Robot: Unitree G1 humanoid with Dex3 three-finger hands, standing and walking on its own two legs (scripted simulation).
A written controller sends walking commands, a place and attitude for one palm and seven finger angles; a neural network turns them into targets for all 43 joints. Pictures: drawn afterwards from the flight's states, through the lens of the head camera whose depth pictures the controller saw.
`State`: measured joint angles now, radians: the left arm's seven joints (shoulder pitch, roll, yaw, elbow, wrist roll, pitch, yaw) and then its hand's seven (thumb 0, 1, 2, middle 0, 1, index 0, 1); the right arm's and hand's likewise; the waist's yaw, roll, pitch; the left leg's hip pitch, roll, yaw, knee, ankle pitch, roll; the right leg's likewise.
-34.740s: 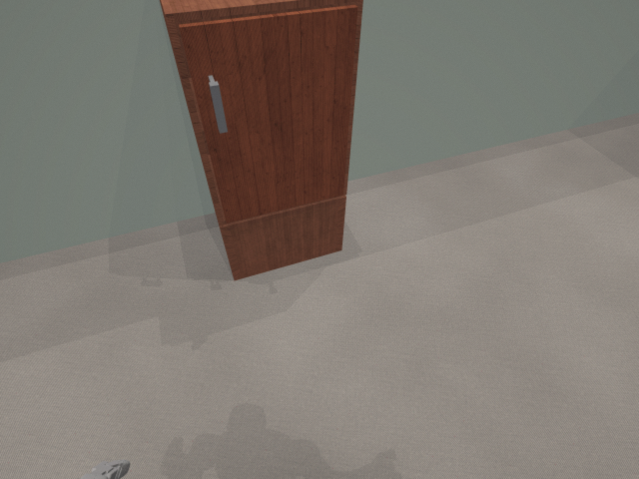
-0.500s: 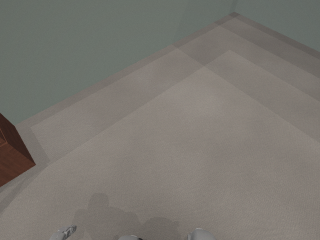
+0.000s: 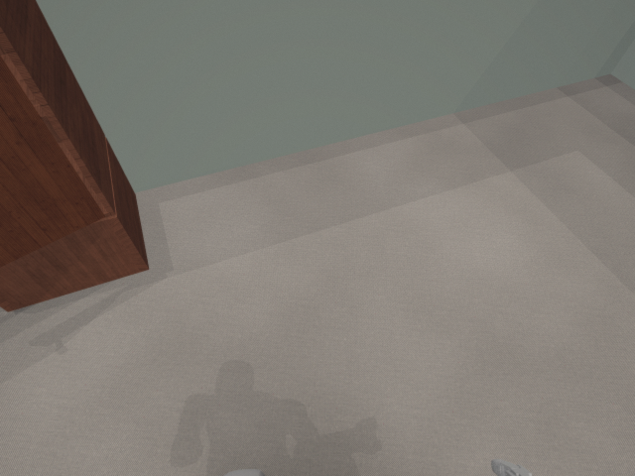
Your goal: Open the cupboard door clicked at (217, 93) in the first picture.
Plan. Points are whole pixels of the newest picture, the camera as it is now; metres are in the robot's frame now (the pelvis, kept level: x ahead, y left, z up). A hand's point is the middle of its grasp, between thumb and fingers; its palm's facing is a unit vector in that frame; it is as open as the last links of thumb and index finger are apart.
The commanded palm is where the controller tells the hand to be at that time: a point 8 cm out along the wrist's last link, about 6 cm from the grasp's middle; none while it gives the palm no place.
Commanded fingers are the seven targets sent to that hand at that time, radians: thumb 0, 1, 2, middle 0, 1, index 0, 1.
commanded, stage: turn to face it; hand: left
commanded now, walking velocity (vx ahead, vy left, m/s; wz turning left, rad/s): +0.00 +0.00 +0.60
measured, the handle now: out of the picture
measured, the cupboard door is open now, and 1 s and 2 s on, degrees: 17 17 17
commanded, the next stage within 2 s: take the last steps up to it in 1.12 s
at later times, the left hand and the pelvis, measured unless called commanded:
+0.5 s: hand out of the picture +0.02 +0.17 -0.14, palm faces +0.31 -0.92 -0.26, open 7.3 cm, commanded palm none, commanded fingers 0.00 0.90 0.90 -0.20 -0.30 -0.20 -0.30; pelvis +0.01 -0.04 +0.02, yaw +18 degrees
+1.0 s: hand out of the picture +0.00 +0.19 -0.14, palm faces +0.54 -0.79 -0.30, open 7.3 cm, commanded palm none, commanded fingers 0.00 0.90 0.90 -0.20 -0.30 -0.20 -0.30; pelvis +0.02 -0.05 +0.01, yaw +32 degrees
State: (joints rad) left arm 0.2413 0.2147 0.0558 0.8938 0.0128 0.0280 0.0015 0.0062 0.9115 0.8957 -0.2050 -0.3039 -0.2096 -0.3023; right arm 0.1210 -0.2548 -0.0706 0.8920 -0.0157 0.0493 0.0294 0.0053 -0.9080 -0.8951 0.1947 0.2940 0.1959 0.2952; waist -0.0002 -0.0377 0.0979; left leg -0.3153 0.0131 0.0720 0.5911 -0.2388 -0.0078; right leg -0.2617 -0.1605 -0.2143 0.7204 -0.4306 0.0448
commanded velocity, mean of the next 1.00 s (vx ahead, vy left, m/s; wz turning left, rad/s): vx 0.00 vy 0.00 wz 0.52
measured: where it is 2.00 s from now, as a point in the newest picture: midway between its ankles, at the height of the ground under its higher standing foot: outside the picture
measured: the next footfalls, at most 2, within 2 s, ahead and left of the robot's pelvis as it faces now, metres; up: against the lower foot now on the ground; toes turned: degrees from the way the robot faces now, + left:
right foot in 0.30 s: +0.06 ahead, -0.16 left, +0.00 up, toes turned +8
left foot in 0.62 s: +0.02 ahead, +0.10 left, +0.00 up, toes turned +27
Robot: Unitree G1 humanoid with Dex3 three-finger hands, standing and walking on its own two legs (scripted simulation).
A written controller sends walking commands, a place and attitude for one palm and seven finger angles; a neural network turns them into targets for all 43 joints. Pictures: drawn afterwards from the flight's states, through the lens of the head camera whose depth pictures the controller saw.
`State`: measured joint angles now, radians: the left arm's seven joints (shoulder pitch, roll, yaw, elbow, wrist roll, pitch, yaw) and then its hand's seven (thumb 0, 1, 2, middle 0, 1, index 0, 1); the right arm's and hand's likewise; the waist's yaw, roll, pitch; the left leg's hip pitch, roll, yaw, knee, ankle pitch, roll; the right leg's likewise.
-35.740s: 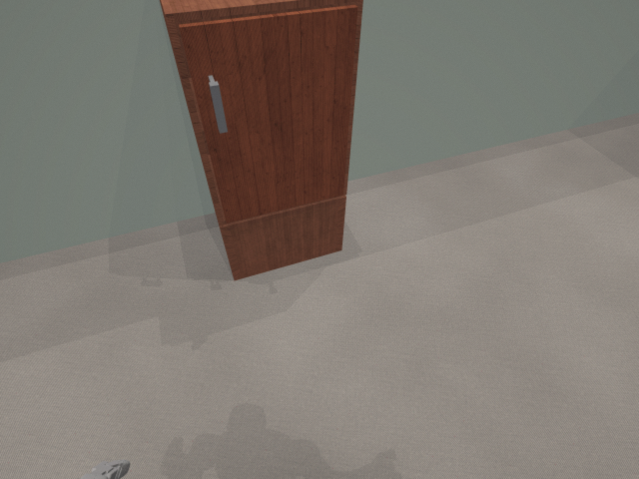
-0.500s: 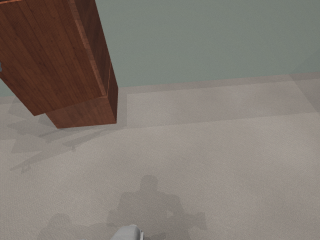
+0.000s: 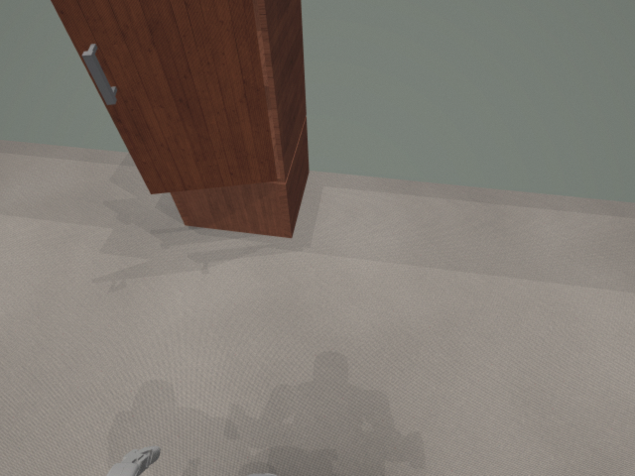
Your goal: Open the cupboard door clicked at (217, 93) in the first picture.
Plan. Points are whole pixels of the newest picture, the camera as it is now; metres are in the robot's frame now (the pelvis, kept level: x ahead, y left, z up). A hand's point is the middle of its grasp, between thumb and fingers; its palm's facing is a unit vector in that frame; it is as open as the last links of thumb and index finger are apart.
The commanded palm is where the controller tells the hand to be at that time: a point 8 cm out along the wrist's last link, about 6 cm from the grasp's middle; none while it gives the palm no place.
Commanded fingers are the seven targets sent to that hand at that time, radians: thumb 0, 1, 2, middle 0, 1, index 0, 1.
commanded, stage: turn to face it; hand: left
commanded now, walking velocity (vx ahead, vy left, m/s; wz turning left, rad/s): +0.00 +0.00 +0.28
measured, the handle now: (102, 74) +0.92 +0.56 +0.00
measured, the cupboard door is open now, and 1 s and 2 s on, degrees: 17 17 17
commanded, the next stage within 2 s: take the last steps up to it in 0.12 s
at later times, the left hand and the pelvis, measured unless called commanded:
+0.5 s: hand out of the picture -0.02 +0.22 -0.17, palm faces +0.25 -0.95 -0.20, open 7.3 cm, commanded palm none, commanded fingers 0.00 0.90 0.90 -0.20 -0.30 -0.20 -0.30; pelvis +0.02 +0.02 +0.01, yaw +10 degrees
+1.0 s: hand out of the picture +0.13 +0.20 -0.14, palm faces +0.34 -0.91 -0.22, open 7.2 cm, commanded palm none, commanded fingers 0.00 0.90 0.90 -0.20 -0.30 -0.20 -0.30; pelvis +0.15 +0.02 +0.02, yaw +16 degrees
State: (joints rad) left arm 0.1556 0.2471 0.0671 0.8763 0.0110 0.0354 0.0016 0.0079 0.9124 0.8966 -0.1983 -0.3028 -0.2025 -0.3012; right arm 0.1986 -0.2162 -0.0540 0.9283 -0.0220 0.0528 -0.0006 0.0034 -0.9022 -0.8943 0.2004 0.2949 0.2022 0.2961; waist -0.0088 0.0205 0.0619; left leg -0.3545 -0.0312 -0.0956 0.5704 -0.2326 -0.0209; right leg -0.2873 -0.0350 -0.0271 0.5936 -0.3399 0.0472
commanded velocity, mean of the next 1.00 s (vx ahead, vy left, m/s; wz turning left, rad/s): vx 0.24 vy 0.12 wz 0.17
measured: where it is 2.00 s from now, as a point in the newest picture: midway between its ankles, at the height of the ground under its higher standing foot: (256, 401)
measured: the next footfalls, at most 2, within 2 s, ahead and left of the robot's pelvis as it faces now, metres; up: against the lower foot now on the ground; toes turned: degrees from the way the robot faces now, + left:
left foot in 0.38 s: +0.03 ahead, +0.12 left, +0.00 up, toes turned +12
right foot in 0.78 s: +0.20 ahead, -0.07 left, +0.00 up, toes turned +6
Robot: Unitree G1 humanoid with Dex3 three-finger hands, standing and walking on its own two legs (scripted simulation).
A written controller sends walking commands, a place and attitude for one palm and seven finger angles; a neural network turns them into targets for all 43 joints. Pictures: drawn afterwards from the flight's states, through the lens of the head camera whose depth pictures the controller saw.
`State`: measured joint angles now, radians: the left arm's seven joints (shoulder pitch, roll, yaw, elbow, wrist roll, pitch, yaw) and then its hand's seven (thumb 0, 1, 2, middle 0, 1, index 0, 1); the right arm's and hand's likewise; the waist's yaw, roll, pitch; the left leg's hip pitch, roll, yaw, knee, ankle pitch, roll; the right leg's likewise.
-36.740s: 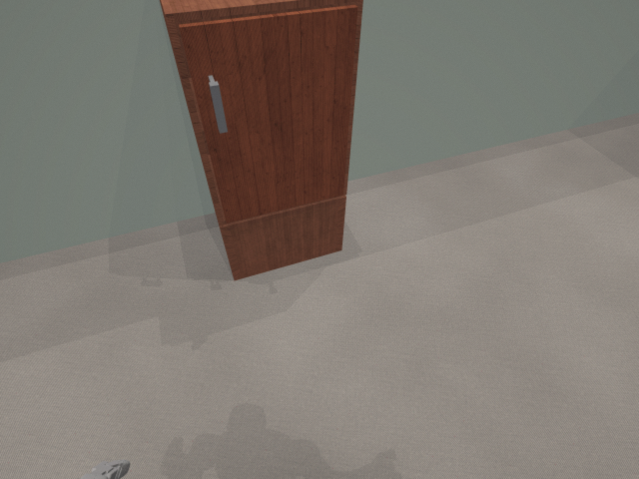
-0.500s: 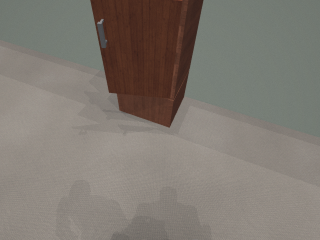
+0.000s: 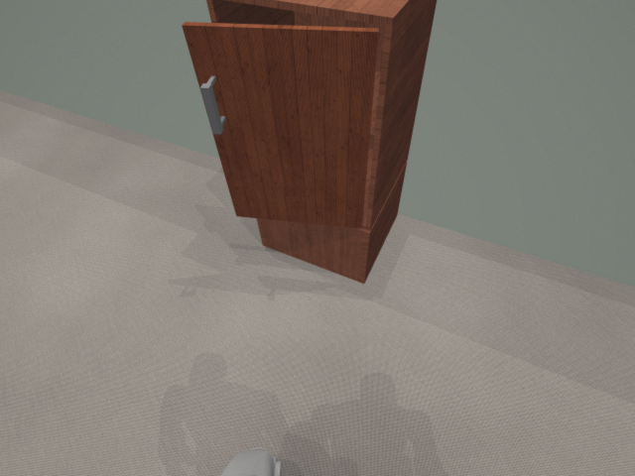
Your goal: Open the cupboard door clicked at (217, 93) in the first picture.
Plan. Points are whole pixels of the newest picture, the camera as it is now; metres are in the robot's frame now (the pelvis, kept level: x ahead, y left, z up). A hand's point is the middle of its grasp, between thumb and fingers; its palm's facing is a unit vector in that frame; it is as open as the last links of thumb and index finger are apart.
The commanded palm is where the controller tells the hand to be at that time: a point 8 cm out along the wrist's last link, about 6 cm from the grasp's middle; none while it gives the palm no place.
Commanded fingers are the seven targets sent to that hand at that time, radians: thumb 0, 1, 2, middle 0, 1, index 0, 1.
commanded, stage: take the last steps up to it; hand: left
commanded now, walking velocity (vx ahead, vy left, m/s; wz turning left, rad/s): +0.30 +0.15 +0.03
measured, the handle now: (215, 105) +0.89 +0.30 -0.02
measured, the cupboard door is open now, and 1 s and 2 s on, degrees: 17 17 17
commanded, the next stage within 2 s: come to a stop and stand still in 0.56 s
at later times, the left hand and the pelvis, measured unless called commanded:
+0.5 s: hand (140, 432) +0.21 +0.31 -0.18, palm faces +0.07 -0.98 -0.19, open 7.3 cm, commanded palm none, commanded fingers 0.00 0.90 0.90 -0.20 -0.30 -0.20 -0.30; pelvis +0.18 +0.12 -0.01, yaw -1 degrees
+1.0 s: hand (182, 335) +0.37 +0.29 -0.19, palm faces +0.00 -0.99 -0.17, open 7.2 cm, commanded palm none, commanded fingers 0.00 0.90 0.90 -0.20 -0.30 -0.20 -0.30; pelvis +0.27 +0.12 -0.02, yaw -1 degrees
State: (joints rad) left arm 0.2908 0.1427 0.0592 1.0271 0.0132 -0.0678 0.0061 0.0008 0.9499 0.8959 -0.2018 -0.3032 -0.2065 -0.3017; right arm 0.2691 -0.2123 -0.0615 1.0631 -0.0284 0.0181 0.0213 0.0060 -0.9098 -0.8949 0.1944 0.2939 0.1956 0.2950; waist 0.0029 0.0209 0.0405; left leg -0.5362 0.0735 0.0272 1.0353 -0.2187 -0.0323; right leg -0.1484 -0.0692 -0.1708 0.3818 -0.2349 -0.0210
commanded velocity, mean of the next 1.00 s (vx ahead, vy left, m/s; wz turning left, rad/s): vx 0.07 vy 0.07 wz -0.04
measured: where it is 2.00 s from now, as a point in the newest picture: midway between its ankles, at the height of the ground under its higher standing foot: (287, 470)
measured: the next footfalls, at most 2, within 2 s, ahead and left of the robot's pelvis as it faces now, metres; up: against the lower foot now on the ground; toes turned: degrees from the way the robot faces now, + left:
left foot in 0.26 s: +0.23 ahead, +0.19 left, +0.00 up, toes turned +8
right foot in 0.74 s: +0.34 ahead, +0.01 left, +0.00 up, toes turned -8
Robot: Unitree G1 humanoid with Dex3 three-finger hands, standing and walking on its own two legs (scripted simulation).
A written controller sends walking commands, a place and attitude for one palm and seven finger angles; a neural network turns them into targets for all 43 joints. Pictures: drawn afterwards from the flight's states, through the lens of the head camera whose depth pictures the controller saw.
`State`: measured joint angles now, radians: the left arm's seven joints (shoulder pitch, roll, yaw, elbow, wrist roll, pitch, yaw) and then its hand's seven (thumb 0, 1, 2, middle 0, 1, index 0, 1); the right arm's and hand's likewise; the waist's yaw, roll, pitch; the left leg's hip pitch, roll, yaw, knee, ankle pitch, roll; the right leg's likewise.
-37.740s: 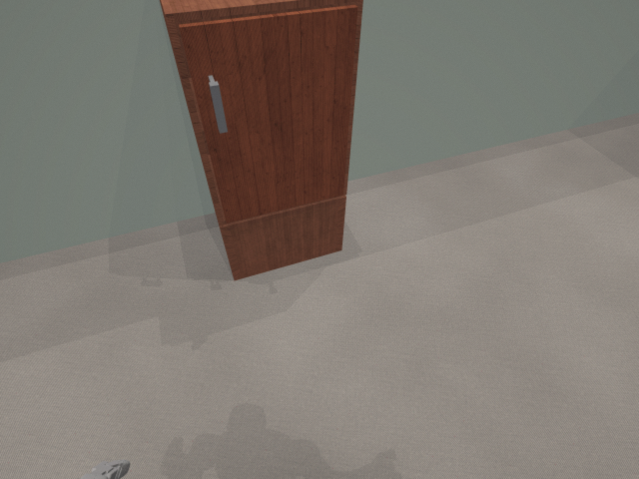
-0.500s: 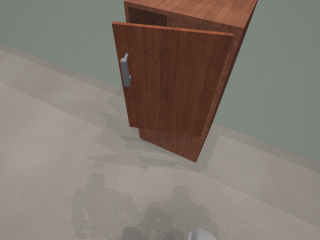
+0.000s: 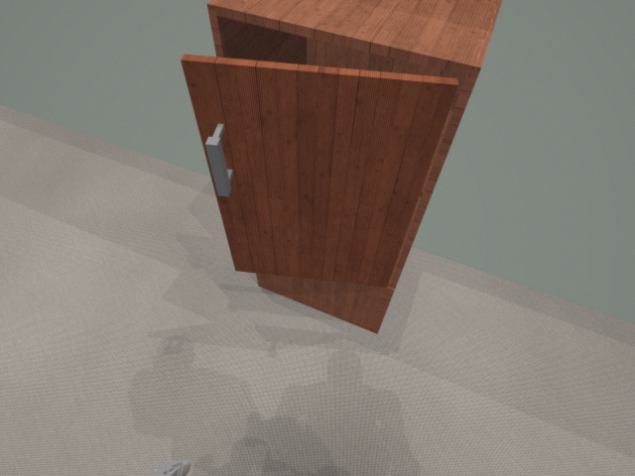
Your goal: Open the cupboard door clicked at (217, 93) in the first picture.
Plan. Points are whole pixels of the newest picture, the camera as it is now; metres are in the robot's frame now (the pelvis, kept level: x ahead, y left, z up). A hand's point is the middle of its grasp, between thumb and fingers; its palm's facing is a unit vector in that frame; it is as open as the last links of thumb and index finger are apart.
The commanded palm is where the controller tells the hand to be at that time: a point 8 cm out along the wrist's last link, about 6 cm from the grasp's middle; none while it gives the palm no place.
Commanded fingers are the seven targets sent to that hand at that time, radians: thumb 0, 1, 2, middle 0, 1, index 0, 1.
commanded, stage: come to a stop and stand still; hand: left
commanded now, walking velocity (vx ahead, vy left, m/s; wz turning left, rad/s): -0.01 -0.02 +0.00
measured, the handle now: (222, 160) +0.61 +0.20 +0.00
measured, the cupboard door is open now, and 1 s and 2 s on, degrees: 17 17 17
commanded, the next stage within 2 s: look again from close up in 1.12 s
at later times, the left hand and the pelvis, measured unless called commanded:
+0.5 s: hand out of the picture -0.02 +0.18 -0.17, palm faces +0.03 -0.98 -0.20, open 7.3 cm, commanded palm none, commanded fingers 0.00 0.90 0.90 -0.20 -0.30 -0.20 -0.30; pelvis -0.01 +0.00 +0.01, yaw -1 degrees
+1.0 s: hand out of the picture +0.02 +0.16 -0.17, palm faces +0.03 -0.98 -0.19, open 7.3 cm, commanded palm none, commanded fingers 0.00 0.90 0.90 -0.20 -0.30 -0.20 -0.30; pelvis +0.01 -0.01 +0.01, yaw -1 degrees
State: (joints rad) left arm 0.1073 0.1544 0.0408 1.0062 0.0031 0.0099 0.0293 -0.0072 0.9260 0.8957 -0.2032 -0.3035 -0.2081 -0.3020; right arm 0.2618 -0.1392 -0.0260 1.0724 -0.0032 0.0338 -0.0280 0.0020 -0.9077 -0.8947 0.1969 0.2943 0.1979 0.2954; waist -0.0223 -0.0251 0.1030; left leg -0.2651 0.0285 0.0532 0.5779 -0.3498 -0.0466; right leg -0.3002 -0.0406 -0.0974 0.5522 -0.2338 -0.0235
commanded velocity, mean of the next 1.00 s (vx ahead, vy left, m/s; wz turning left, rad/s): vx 0.00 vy -0.03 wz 0.00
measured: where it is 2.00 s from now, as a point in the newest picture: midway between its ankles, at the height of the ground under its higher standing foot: outside the picture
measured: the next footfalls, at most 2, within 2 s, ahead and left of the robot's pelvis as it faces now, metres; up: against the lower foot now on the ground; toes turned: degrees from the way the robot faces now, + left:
right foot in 0.26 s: -0.01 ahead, -0.10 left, +0.00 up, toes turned -3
